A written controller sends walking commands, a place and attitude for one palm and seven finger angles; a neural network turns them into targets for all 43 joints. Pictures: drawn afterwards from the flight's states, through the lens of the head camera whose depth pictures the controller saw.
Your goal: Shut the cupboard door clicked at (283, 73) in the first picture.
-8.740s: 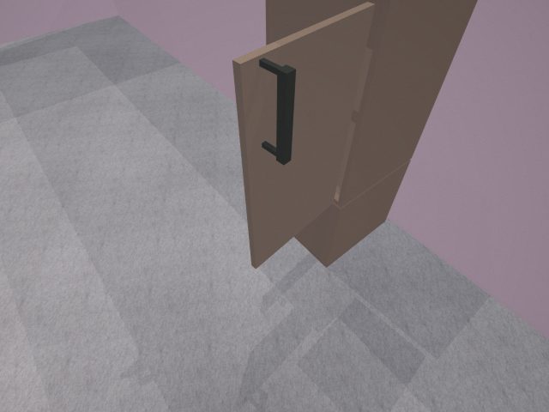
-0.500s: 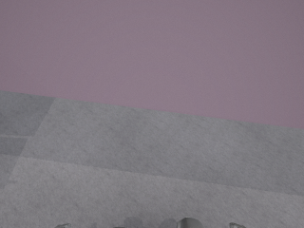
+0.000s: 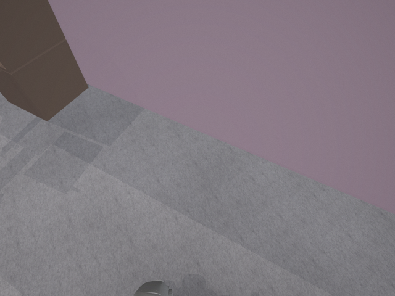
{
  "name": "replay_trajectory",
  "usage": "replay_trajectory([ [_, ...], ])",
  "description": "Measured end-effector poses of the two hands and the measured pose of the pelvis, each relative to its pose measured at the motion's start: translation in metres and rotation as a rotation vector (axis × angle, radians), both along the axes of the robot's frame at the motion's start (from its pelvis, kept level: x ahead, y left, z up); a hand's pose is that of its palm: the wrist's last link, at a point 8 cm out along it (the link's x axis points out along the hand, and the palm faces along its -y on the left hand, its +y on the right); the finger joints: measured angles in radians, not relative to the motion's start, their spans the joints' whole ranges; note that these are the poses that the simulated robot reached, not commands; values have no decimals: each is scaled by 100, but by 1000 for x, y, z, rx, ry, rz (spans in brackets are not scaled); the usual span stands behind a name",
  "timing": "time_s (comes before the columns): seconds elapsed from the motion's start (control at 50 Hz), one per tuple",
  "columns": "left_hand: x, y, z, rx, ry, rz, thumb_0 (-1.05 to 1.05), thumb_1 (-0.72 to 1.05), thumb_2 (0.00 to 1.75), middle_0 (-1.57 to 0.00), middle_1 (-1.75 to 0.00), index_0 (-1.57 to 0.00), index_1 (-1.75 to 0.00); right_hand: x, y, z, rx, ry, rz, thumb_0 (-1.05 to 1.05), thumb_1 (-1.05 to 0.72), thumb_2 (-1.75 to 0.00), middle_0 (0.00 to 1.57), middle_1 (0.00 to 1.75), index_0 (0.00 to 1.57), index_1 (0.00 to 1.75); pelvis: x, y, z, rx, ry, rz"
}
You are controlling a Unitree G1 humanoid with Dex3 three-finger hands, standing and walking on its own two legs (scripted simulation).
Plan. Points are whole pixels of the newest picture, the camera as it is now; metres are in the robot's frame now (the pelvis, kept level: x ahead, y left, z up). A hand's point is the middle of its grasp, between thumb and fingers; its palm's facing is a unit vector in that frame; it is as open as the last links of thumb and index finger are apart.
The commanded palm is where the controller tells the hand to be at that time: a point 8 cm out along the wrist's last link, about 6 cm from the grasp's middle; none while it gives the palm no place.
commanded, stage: walk to a spot facing it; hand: left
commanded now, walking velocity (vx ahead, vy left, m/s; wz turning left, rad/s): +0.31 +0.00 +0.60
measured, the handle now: out of the picture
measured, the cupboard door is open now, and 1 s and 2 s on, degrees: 96 96 96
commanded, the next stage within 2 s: turn to face it in 1.72 s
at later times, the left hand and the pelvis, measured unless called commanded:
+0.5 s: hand (108, 237) +0.25 +0.25 -0.16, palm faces +0.16 -0.97 -0.18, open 7.4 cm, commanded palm none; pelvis +0.16 +0.04 +0.00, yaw +11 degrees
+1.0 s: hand (121, 231) +0.27 +0.22 -0.17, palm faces +0.48 -0.86 -0.19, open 7.2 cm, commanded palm none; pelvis +0.37 +0.07 +0.00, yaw +26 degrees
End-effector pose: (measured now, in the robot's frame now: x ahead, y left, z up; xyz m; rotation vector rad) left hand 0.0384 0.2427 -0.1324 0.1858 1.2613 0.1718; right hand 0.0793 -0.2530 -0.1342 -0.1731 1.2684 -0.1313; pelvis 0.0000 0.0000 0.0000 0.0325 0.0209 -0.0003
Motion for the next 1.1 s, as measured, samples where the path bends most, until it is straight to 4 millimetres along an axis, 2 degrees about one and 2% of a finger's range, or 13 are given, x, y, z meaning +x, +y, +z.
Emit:
replay_trajectory([
  [0.12,-47,41,-26,-21,143,125,1,91,90,-21,-30,-20,-30,90,37,5,-42,-170,142,0,-91,-89,20,30,20,30,25,29,-18,-15,-1,63],
  [0.18,-39,57,-26,-17,171,151,1,91,90,-20,-30,-20,-30,106,51,13,-58,-208,160,0,-91,-89,20,30,20,30,39,39,-15,-26,-8,85],
  [0.32,52,69,-5,-32,-16,160,1,91,90,-20,-30,-19,-30,96,69,16,-44,-62,170,0,-91,-89,20,30,21,30,82,49,3,-40,-11,145],
  [0.48,179,53,4,-43,-154,108,1,91,90,-20,-30,-19,-30,82,67,0,-1,138,102,0,-90,-89,20,30,21,30,149,41,0,-24,-3,190],
  [0.58,264,36,1,-23,-235,74,1,91,90,-20,-30,-19,-30,95,50,-20,17,267,70,0,-90,-89,21,30,21,30,207,26,-17,-9,-2,226],
  [0.62,283,31,0,-8,-271,94,1,91,90,-20,-30,-20,-30,112,42,-27,18,309,86,0,-90,-89,20,30,21,30,225,21,-21,-13,-12,254],
  [0.68,285,22,3,-10,-252,155,0,91,90,-20,-30,-20,-30,160,35,-25,9,298,131,0,-91,-89,20,30,21,30,248,18,-15,-18,-26,295],
  [0.74,272,12,3,-28,-175,228,0,91,90,-20,-30,-20,-30,223,37,-18,0,229,184,1,-91,-89,20,30,20,30,272,19,-5,-24,-19,334],
  [0.84,252,28,8,15,-120,376,-4,96,90,-21,-30,-20,-30,336,61,-6,-2,89,304,0,-91,-89,20,30,20,30,312,27,3,-34,-4,398],
  [0.92,229,27,0,-16,-2,439,-3,95,90,-20,-30,-20,-30,423,101,2,14,-27,399,0,-91,-89,20,30,20,30,343,44,3,-38,-7,432],
  [1.0,206,21,-11,-82,127,514,-1,93,90,-20,-30,-19,-30,501,159,7,35,-125,505,0,-91,-90,20,30,20,30,373,71,-2,-41,-16,457],
  [1.06,195,21,-23,-139,220,568,0,92,90,-20,-30,-19,-30,549,208,7,43,-199,573,0,-91,-90,20,30,20,30,397,99,-12,-35,-22,472],
  [1.1,194,27,-31,-177,271,588,0,92,90,-20,-30,-19,-30,572,234,4,42,-253,593,0,-91,-89,20,30,20,30,410,119,-21,-41,-29,480],
])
